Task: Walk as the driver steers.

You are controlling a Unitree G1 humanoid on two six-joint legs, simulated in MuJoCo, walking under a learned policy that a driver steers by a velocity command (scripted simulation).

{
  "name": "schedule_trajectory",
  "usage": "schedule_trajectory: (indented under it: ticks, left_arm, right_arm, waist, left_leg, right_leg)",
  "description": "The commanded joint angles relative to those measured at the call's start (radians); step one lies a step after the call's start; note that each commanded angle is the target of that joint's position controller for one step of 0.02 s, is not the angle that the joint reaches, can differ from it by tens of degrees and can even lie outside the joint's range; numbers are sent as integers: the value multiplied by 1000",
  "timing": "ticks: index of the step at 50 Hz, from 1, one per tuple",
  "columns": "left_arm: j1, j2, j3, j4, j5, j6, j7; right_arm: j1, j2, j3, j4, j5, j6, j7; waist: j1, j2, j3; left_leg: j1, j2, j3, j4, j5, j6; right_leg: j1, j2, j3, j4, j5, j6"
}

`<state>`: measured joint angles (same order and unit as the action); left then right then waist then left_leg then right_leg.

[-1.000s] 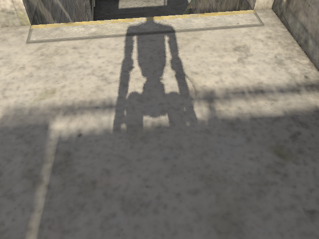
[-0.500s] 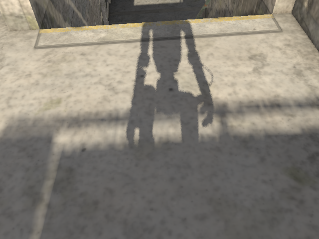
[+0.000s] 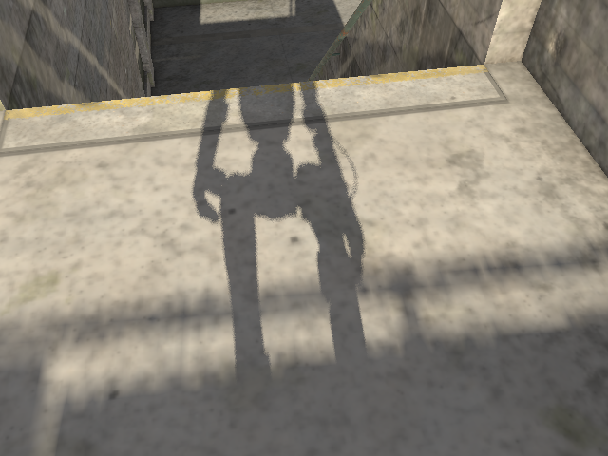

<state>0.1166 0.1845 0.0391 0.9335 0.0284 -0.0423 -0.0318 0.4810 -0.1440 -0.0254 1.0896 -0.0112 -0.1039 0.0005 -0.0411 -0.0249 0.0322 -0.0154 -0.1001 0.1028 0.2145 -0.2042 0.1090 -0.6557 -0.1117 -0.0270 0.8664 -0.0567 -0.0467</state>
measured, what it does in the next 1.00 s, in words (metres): walks ahead, turning left: right foot, then left foot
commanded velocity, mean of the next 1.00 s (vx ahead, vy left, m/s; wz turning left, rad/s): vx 0.39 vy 0.00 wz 0.45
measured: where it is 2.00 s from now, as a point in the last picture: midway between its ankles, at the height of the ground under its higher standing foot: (267, 438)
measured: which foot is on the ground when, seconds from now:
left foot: down 0.00-0.24, up 0.26-0.74, down 0.76-1.00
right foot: up 0.00-0.20, down 0.22-0.76, up 0.78-1.00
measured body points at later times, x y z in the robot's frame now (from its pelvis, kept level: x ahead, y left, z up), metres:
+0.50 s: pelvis +0.27 -0.04 +0.00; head +0.30 -0.04 +0.45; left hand +0.22 +0.21 -0.14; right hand +0.42 -0.27 -0.14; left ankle +0.31 +0.11 -0.66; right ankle +0.27 -0.11 -0.75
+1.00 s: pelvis +0.43 +0.05 -0.01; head +0.47 +0.09 +0.44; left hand +0.42 +0.33 -0.15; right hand +0.64 -0.15 -0.13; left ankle +0.48 +0.11 -0.75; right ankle +0.54 -0.09 -0.66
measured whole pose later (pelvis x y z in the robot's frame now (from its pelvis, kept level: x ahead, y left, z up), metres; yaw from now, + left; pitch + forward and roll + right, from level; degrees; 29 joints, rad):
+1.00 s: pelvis +0.43 +0.05 -0.01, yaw +30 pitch +1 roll -1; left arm 0.15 0.23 0.06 0.81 0.03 0.01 0.02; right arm 0.22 -0.24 -0.07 0.85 -0.01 -0.02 0.00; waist -0.02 -0.03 0.10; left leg -0.33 -0.13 0.00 0.41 -0.10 0.14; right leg -0.60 -0.08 0.03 1.12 -0.34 0.04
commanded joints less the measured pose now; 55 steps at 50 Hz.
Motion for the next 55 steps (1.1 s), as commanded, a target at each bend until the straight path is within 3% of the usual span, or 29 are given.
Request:
schedule_trajectory:
  ticks: [1,5,7,9,10,11,12,13,14,15,16,18,21,23,29,33,35,36,37,38,39,40,41,42,43,44,46,48,55]
  left_arm:
    - [-110,24,-2,-72,-8,-7,-4]
    - [-206,39,0,-111,-11,-16,-2]
    - [-217,53,3,-128,-13,-26,0]
    - [-110,75,14,-104,-16,-41,9]
    - [32,95,27,-61,-14,-50,19]
    - [203,145,47,-17,5,-63,31]
    - [345,249,71,-18,38,-67,44]
    - [313,263,79,-19,22,-49,34]
    - [203,182,62,-44,7,-40,29]
    - [128,113,44,-55,-2,-46,26]
    - [99,85,36,-50,0,-53,26]
    - [132,48,25,-18,-6,-65,37]
    - [196,66,28,8,-16,-87,40]
    - [225,77,29,16,-11,-90,39]
    - [299,108,27,33,-9,-90,46]
    - [335,141,32,50,-13,-67,65]
    - [319,169,42,46,-15,-51,76]
    - [310,182,47,40,-17,-40,77]
    - [296,189,51,30,-24,-32,74]
    - [320,151,44,-5,-25,-30,69]
    - [402,87,33,-59,-49,-22,63]
    - [320,141,41,-71,-25,-19,58]
    - [248,113,33,-91,-31,-20,57]
    - [227,112,33,-86,-21,-19,59]
    - [212,121,38,-95,1,-5,59]
    - [238,118,39,-91,15,17,59]
    - [249,102,36,-98,12,47,58]
    - [232,100,34,-109,6,60,57]
    - [98,134,41,-148,-1,85,61]
  right_arm:
    - [74,-103,-9,-27,3,-14,-5]
    - [121,-122,-10,-15,-8,-7,-15]
    - [106,-141,-15,-18,-15,-4,-20]
    - [59,-162,-22,-29,-16,-3,-21]
    - [38,-171,-25,-32,-11,-1,-17]
    - [22,-159,-23,-46,0,-3,-13]
    - [48,-78,-5,-93,28,-5,-9]
    - [118,-76,-15,-96,47,5,-13]
    - [54,-140,-32,-98,22,18,-18]
    - [-27,-125,-33,-115,10,20,-11]
    - [-55,-97,-33,-123,5,25,-4]
    - [-52,-75,-39,-131,-21,53,12]
    - [-113,-61,-42,-169,-24,79,28]
    - [-190,-67,-41,-201,-23,86,35]
    - [-429,-69,-22,-292,-19,82,58]
    - [-462,-77,-21,-314,-31,73,58]
    - [-363,-104,-33,-290,-36,68,50]
    - [-275,-126,-44,-265,-38,59,46]
    - [-165,-156,-60,-231,-47,45,36]
    - [-104,-256,-86,-222,-52,35,22]
    - [-140,-362,-112,-261,-28,49,16]
    - [-91,-345,-112,-274,7,71,3]
    - [-171,-293,-99,-281,9,79,-6]
    - [-236,-231,-82,-287,15,82,-8]
    - [-264,-199,-73,-290,22,84,-13]
    - [-283,-180,-66,-297,19,84,-14]
    - [-271,-207,-69,-302,3,74,-7]
    - [-256,-235,-77,-307,-2,71,-4]
    - [-180,-223,-66,-299,-3,88,-14]
  waist:
    - [-6,77,92]
    - [-29,89,91]
    - [-17,97,87]
    - [40,111,41]
    - [101,95,-30]
    - [165,68,-135]
    - [185,-75,-304]
    - [135,-212,-388]
    - [94,-67,-241]
    - [83,-1,-115]
    - [58,5,-48]
    - [20,-38,-8]
    - [5,-43,4]
    - [10,-40,21]
    - [54,-43,68]
    - [56,-52,61]
    - [17,-90,-2]
    - [-16,-89,-55]
    - [-71,-45,-125]
    - [-73,73,-215]
    - [-5,242,-354]
    - [-49,72,-393]
    - [-26,62,-263]
    - [11,14,-146]
    - [40,23,-99]
    - [62,31,-95]
    - [76,32,-125]
    - [74,44,-142]
    - [18,105,-102]
  left_leg:
    - [-51,268,-171,-100,338,78]
    - [84,294,-211,-23,464,104]
    - [125,310,-232,25,536,108]
    - [97,297,-221,140,720,80]
    - [63,265,-200,289,770,62]
    - [-88,220,-176,496,613,44]
    - [-346,123,-116,832,179,13]
    - [-557,23,-118,1062,-306,4]
    - [-616,106,-162,1113,-219,12]
    - [-613,139,-163,1078,-139,8]
    - [-582,168,-160,1034,-99,4]
    - [-537,192,-151,994,-74,-7]
    - [-597,201,-131,976,-3,-15]
    - [-659,210,-121,936,70,-22]
    - [-638,187,-31,580,232,-24]
    - [-539,123,52,439,146,6]
    - [-425,59,72,407,65,38]
    - [-329,30,62,358,60,58]
    - [-169,20,32,244,178,82]
    - [67,215,-175,287,533,126]
    - [327,517,-621,306,1045,341]
    - [259,491,-572,249,1017,343]
    - [133,454,-479,208,882,318]
    - [-12,388,-414,157,776,258]
    - [-95,334,-377,135,716,214]
    - [-157,301,-346,119,688,193]
    - [-192,269,-331,115,703,172]
    - [-199,255,-329,102,633,151]
    - [-138,262,-409,26,236,90]
  right_leg:
    - [-10,33,-44,-132,82,11]
    - [-23,63,-42,-231,41,6]
    - [10,77,-36,-275,-22,-7]
    - [199,123,-47,-340,-94,-31]
    - [381,150,-60,-403,-70,-49]
    - [645,72,11,-412,-55,-80]
    - [927,-226,351,-435,-188,-140]
    - [1003,-361,692,-564,-218,-228]
    - [862,-317,584,-593,-302,-198]
    - [706,-273,437,-630,-277,-170]
    - [597,-228,323,-665,-200,-135]
    - [500,-173,175,-690,-88,-99]
    - [500,-160,61,-710,55,-96]
    - [513,-151,-1,-718,102,-94]
    - [567,-136,-143,-719,208,-84]
    - [669,-149,-223,-570,587,-67]
    - [700,-146,-241,-399,781,-52]
    - [692,-142,-241,-248,768,-46]
    - [626,-119,-250,-30,595,-14]
    - [396,-60,-245,259,56,24]
    - [70,125,-150,630,-617,77]
    - [39,83,12,626,-529,80]
    - [10,53,26,593,-443,79]
    - [29,24,33,490,-388,79]
    - [60,8,45,416,-366,81]
    - [109,10,44,379,-350,85]
    - [145,31,39,333,-317,88]
    - [135,37,44,287,-274,90]
    - [62,39,76,138,-211,90]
